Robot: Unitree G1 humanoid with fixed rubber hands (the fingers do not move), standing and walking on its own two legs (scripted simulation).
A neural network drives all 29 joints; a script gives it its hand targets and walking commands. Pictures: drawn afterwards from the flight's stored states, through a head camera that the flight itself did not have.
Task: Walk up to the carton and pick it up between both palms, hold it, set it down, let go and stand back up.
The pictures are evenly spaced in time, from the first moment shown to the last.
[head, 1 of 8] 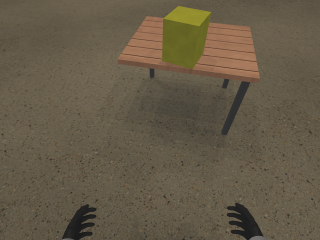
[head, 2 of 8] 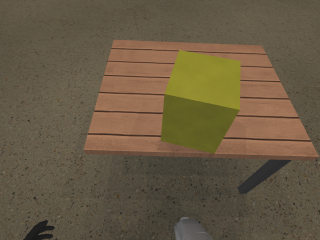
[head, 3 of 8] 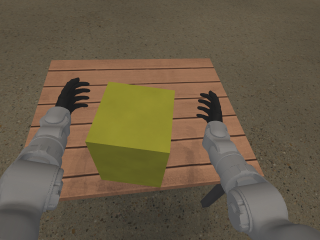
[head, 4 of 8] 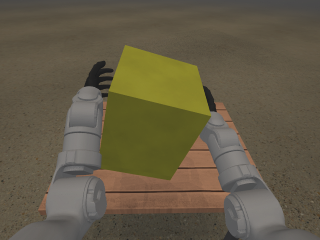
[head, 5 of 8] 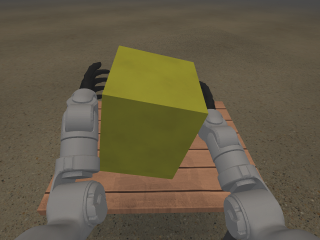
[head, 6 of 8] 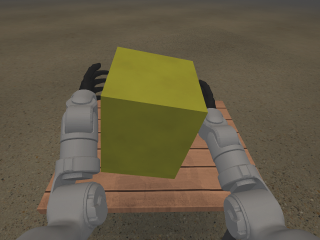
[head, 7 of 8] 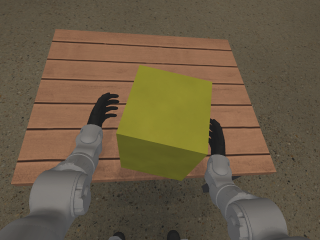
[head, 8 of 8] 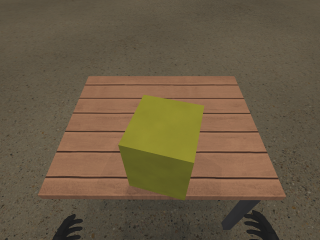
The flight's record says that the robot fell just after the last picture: no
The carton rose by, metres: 0.26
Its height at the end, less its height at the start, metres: +0.00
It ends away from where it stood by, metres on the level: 0.04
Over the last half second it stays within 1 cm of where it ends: yes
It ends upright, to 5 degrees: yes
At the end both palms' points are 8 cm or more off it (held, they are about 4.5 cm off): yes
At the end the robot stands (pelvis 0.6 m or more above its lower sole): yes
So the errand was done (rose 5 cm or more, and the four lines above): yes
